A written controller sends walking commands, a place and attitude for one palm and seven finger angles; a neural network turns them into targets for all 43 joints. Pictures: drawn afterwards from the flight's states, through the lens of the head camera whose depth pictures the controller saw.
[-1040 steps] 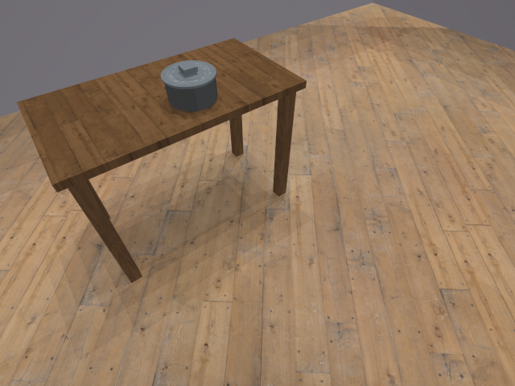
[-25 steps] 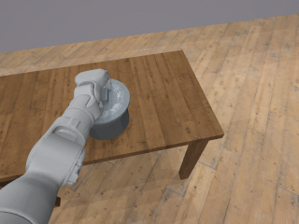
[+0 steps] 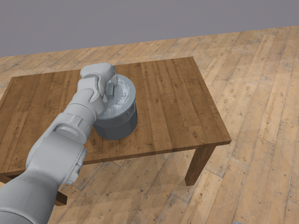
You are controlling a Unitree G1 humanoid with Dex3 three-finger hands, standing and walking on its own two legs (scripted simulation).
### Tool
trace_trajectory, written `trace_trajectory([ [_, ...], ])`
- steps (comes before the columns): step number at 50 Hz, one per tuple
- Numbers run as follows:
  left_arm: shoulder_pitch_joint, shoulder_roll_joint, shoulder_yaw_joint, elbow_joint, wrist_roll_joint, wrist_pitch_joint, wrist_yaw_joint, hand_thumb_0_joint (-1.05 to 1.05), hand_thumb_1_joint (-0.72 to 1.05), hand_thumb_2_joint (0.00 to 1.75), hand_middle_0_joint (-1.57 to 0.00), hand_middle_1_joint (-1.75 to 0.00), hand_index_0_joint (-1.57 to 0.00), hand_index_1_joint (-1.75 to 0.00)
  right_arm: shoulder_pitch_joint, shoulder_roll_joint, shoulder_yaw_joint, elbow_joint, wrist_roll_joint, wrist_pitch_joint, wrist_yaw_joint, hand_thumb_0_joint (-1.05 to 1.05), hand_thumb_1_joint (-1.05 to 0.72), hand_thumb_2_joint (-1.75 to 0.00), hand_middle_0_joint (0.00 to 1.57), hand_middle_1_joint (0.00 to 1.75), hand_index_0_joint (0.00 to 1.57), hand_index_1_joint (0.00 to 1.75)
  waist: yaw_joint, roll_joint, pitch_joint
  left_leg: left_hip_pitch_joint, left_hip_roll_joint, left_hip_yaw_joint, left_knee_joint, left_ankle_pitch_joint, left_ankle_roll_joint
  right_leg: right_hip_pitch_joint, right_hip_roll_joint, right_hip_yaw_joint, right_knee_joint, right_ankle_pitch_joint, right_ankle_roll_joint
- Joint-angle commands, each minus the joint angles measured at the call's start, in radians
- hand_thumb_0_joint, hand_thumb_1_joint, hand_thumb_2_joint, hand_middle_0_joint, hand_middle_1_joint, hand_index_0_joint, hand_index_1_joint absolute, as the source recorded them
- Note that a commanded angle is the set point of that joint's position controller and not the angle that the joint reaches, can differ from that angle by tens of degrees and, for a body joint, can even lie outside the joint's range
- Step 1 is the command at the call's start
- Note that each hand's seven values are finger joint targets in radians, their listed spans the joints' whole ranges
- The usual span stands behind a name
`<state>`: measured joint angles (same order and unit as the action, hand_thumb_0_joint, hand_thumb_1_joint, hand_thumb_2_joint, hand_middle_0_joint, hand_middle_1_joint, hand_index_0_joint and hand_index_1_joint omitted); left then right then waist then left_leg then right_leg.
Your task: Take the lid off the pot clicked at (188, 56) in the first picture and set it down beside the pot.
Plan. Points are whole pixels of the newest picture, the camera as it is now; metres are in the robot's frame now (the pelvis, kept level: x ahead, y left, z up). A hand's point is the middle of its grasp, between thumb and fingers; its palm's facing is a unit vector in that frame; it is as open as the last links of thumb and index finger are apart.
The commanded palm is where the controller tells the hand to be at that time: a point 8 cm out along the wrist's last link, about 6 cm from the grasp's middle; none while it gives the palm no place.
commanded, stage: lift the lid straight up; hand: left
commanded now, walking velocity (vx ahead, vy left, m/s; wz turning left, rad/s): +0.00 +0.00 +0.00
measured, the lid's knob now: (106, 90) +0.50 +0.11 +0.06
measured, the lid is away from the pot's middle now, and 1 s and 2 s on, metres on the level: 0.00 0.01 0.10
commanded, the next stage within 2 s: move the lid sideways beside the pot in 1.02 s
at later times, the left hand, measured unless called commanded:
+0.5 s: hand (100, 79) +0.48 +0.11 +0.13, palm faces -0.29 -0.09 -0.95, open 8.7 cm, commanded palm +0.48 +0.11 +0.20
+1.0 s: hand (98, 71) +0.47 +0.11 +0.16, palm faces -0.28 -0.09 -0.96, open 8.7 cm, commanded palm +0.48 +0.11 +0.23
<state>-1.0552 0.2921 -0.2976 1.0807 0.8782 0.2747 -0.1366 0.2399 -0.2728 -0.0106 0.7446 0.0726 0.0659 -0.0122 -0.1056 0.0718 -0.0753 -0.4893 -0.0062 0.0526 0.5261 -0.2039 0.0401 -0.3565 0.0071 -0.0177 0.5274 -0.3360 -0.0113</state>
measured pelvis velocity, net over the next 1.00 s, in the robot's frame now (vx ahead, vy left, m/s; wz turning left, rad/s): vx -0.01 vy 0.00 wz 0.02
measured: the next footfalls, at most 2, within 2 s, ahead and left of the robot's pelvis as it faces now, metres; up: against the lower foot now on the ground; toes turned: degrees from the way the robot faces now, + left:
none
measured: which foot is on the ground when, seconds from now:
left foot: down 0.00-1.00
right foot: down 0.00-1.00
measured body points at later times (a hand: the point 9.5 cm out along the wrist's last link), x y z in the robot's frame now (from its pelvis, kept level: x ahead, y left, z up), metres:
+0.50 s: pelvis +0.00 +0.00 +0.00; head +0.04 -0.02 +0.45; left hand +0.49 +0.12 +0.18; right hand +0.06 -0.26 -0.14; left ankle +0.03 +0.10 -0.73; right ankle -0.05 -0.11 -0.73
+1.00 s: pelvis -0.01 +0.00 +0.00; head +0.02 -0.02 +0.45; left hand +0.48 +0.11 +0.22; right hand +0.09 -0.25 -0.13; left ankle +0.03 +0.10 -0.73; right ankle -0.05 -0.11 -0.73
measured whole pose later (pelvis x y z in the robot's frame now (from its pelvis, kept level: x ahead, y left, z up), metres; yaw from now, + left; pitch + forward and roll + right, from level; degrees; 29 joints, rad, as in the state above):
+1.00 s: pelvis -0.01 +0.00 +0.00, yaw +1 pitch +7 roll +0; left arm -1.22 0.29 -0.31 1.09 0.88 0.34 -0.27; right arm 0.22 -0.27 0.03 0.74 0.07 0.04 -0.02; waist -0.10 0.08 -0.07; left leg -0.44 -0.02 0.04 0.48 -0.17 0.05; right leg -0.31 -0.01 -0.03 0.50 -0.32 -0.01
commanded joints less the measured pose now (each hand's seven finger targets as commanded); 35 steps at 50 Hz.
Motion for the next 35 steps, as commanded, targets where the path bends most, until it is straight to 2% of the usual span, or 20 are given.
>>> trace_trajectory([
  [1, -0.624, 0.189, 0.038, -0.193, 0.016, 0.015, 0.046, 0.00, 0.57, 1.03, -0.70, -1.03, -0.70, -1.05, 0.031, -0.134, -0.038, -0.080, 0.003, -0.026, -0.013, 0.00, -0.90, -0.90, 0.20, 0.30, 0.20, 0.30, -0.040, -0.093, -0.413, 0.400, -0.016, -0.049, 0.006, 0.288, 0.043, -0.028, 0.026, -0.002, -0.062, 0.462, -0.009],
  [4, -0.654, 0.210, 0.048, -0.195, 0.033, 0.022, 0.044, 0.00, 0.57, 1.03, -0.70, -1.03, -0.70, -1.05, 0.034, -0.134, -0.038, -0.073, 0.002, -0.037, -0.012, 0.00, -0.90, -0.90, 0.20, 0.30, 0.20, 0.30, -0.035, -0.072, -0.440, 0.439, -0.017, -0.063, 0.005, 0.287, 0.043, -0.050, 0.031, -0.005, -0.064, 0.433, -0.011],
  [5, -0.644, 0.223, 0.069, -0.196, 0.025, 0.017, 0.039, 0.00, 0.57, 1.03, -0.70, -1.03, -0.70, -1.05, 0.030, -0.132, -0.034, -0.080, 0.000, -0.040, -0.014, 0.00, -0.90, -0.90, 0.20, 0.30, 0.20, 0.30, -0.028, -0.097, -0.445, 0.423, -0.018, -0.064, 0.003, 0.293, 0.045, -0.028, 0.029, -0.002, -0.067, 0.444, -0.013],
  [6, -0.636, 0.220, 0.062, -0.164, 0.021, 0.026, 0.036, 0.00, 0.57, 1.03, -0.70, -1.03, -0.70, -1.05, 0.035, -0.134, -0.034, -0.078, -0.001, -0.037, -0.016, 0.00, -0.90, -0.90, 0.20, 0.30, 0.20, 0.30, -0.035, -0.099, -0.410, 0.404, -0.017, -0.056, 0.002, 0.278, 0.045, -0.025, 0.027, -0.002, -0.069, 0.446, -0.010],
  [8, -0.664, 0.243, 0.069, -0.169, 0.026, 0.035, 0.031, 0.00, 0.57, 1.03, -0.70, -1.03, -0.70, -1.05, 0.037, -0.138, -0.032, -0.075, 0.001, -0.037, -0.021, 0.00, -0.90, -0.90, 0.20, 0.30, 0.20, 0.30, -0.037, -0.120, -0.412, 0.390, -0.018, -0.051, -0.006, 0.257, 0.047, -0.012, 0.024, 0.002, -0.074, 0.447, -0.006],
  [10, -0.685, 0.254, 0.079, -0.210, 0.032, 0.023, 0.024, 0.00, 0.57, 1.03, -0.70, -1.03, -0.70, -1.05, 0.029, -0.132, -0.028, -0.089, -0.001, -0.048, -0.022, 0.00, -0.90, -0.90, 0.20, 0.30, 0.20, 0.30, -0.028, -0.103, -0.466, 0.410, -0.022, -0.058, -0.005, 0.282, 0.048, 0.007, 0.024, 0.007, -0.072, 0.467, -0.010],
  [12, -0.683, 0.268, 0.086, -0.209, 0.044, 0.018, 0.022, 0.00, 0.57, 1.03, -0.70, -1.03, -0.70, -1.05, 0.037, -0.131, -0.032, -0.087, -0.003, -0.052, -0.021, 0.00, -0.90, -0.90, 0.20, 0.30, 0.20, 0.30, -0.023, -0.072, -0.474, 0.437, -0.022, -0.061, 0.000, 0.301, 0.046, 0.003, 0.027, 0.003, -0.067, 0.476, -0.012],
  [13, -0.666, 0.259, 0.080, -0.190, 0.045, 0.025, 0.021, 0.00, 0.57, 1.03, -0.70, -1.03, -0.70, -1.05, 0.041, -0.132, -0.033, -0.086, -0.004, -0.049, -0.020, 0.00, -0.90, -0.90, 0.20, 0.30, 0.20, 0.30, -0.024, -0.084, -0.456, 0.433, -0.019, -0.063, -0.005, 0.303, 0.045, -0.002, 0.027, -0.003, -0.069, 0.465, -0.012],
  [16, -0.656, 0.258, 0.089, -0.228, 0.034, 0.018, 0.010, 0.00, 0.57, 1.03, -0.70, -1.03, -0.70, -1.05, 0.031, -0.130, -0.038, -0.100, -0.005, -0.054, -0.014, 0.00, -0.90, -0.90, 0.20, 0.30, 0.20, 0.30, -0.014, -0.087, -0.479, 0.447, -0.020, -0.060, 0.003, 0.343, 0.048, 0.024, 0.025, 0.000, -0.067, 0.513, -0.011],
  [18, -0.643, 0.216, 0.051, -0.188, 0.035, 0.040, 0.002, 0.00, 0.57, 1.03, -0.70, -1.03, -0.70, -1.05, 0.027, -0.133, -0.037, -0.094, 0.000, -0.044, -0.010, 0.00, -0.90, -0.90, 0.20, 0.30, 0.20, 0.30, -0.022, -0.102, -0.418, 0.421, -0.018, -0.055, -0.007, 0.315, 0.046, -0.005, 0.026, -0.007, -0.074, 0.486, -0.010],
  [20, -0.672, 0.258, 0.089, -0.233, 0.029, 0.031, -0.004, 0.00, 0.57, 1.03, -0.70, -1.03, -0.70, -1.05, 0.018, -0.134, -0.034, -0.101, -0.001, -0.051, -0.008, 0.00, -0.90, -0.90, 0.20, 0.30, 0.20, 0.30, -0.009, -0.102, -0.451, 0.430, -0.021, -0.062, -0.007, 0.329, 0.048, 0.016, 0.024, -0.004, -0.074, 0.500, -0.013],
  [21, -0.662, 0.247, 0.077, -0.218, 0.025, 0.034, -0.009, 0.00, 0.57, 1.03, -0.70, -1.03, -0.70, -1.05, 0.015, -0.133, -0.035, -0.104, -0.002, -0.051, -0.009, 0.00, -0.90, -0.90, 0.20, 0.30, 0.20, 0.30, -0.013, -0.090, -0.435, 0.430, -0.025, -0.059, -0.005, 0.318, 0.050, 0.019, 0.024, -0.002, -0.075, 0.499, -0.011],
  [22, -0.689, 0.265, 0.080, -0.251, 0.033, 0.031, -0.011, 0.00, 0.57, 1.03, -0.70, -1.03, -0.70, -1.05, 0.017, -0.134, -0.033, -0.101, -0.001, -0.051, -0.009, 0.00, -0.90, -0.90, 0.20, 0.30, 0.20, 0.30, -0.013, -0.085, -0.459, 0.445, -0.025, -0.063, -0.010, 0.320, 0.048, 0.022, 0.024, -0.002, -0.075, 0.499, -0.011],
  [24, -0.718, 0.220, 0.038, -0.266, 0.044, 0.030, -0.015, 0.00, 0.57, 1.03, -0.70, -1.03, -0.70, -1.05, 0.012, -0.129, -0.035, -0.100, 0.002, -0.055, -0.009, 0.00, -0.90, -0.90, 0.20, 0.30, 0.20, 0.30, -0.022, -0.078, -0.450, 0.481, -0.020, -0.072, -0.008, 0.326, 0.047, -0.023, 0.029, -0.012, -0.075, 0.463, -0.013],
  [26, -0.706, 0.217, 0.045, -0.263, 0.033, 0.023, -0.017, 0.00, 0.57, 1.03, -0.70, -1.03, -0.70, -1.05, 0.013, -0.127, -0.036, -0.102, 0.000, -0.059, -0.006, 0.00, -0.90, -0.90, 0.20, 0.30, 0.20, 0.30, -0.016, -0.062, -0.438, 0.490, -0.017, -0.083, -0.007, 0.341, 0.045, -0.029, 0.030, -0.017, -0.074, 0.446, -0.017],
  [29, -0.709, 0.209, 0.038, -0.264, 0.031, 0.033, -0.016, 0.00, 0.57, 1.03, -0.70, -1.03, -0.70, -1.05, 0.001, -0.126, -0.033, -0.100, 0.002, -0.060, -0.002, 0.00, -0.90, -0.90, 0.20, 0.30, 0.20, 0.30, -0.012, -0.071, -0.451, 0.503, -0.021, -0.088, -0.011, 0.334, 0.042, -0.035, 0.031, -0.018, -0.074, 0.433, -0.017],
  [30, -0.704, 0.219, 0.059, -0.266, 0.026, 0.032, -0.017, 0.00, 0.57, 1.03, -0.70, -1.03, -0.70, -1.05, -0.001, -0.125, -0.031, -0.103, -0.001, -0.062, -0.001, 0.00, -0.90, -0.90, 0.20, 0.30, 0.20, 0.30, -0.003, -0.083, -0.462, 0.495, -0.019, -0.088, -0.010, 0.355, 0.043, -0.020, 0.028, -0.017, -0.072, 0.451, -0.020],
  [31, -0.695, 0.212, 0.047, -0.225, 0.024, 0.045, -0.016, 0.00, 0.57, 1.03, -0.70, -1.03, -0.70, -1.05, -0.005, -0.127, -0.030, -0.099, 0.000, -0.055, -0.002, 0.00, -0.90, -0.90, 0.20, 0.30, 0.20, 0.30, -0.010, -0.102, -0.414, 0.465, -0.021, -0.083, -0.016, 0.322, 0.043, -0.019, 0.027, -0.017, -0.076, 0.438, -0.017],
  [33, -0.754, 0.236, 0.056, -0.243, 0.028, 0.059, -0.013, 0.00, 0.57, 1.03, -0.70, -1.03, -0.70, -1.05, -0.007, -0.129, -0.027, -0.095, 0.002, -0.057, -0.005, 0.00, -0.90, -0.90, 0.20, 0.30, 0.20, 0.30, -0.012, -0.115, -0.419, 0.455, -0.021, -0.081, -0.028, 0.278, 0.043, -0.011, 0.026, -0.015, -0.080, 0.415, -0.014],
  [35, -0.780, 0.209, 0.033, -0.276, 0.029, 0.051, -0.022, 0.00, 0.57, 1.03, -0.70, -1.03, -0.70, -1.05, -0.027, -0.119, -0.021, -0.110, 0.003, -0.069, -0.006, 0.00, -0.90, -0.90, 0.20, 0.30, 0.20, 0.30, -0.008, -0.095, -0.450, 0.471, -0.027, -0.089, -0.024, 0.290, 0.044, -0.010, 0.023, -0.012, -0.080, 0.419, -0.019],
])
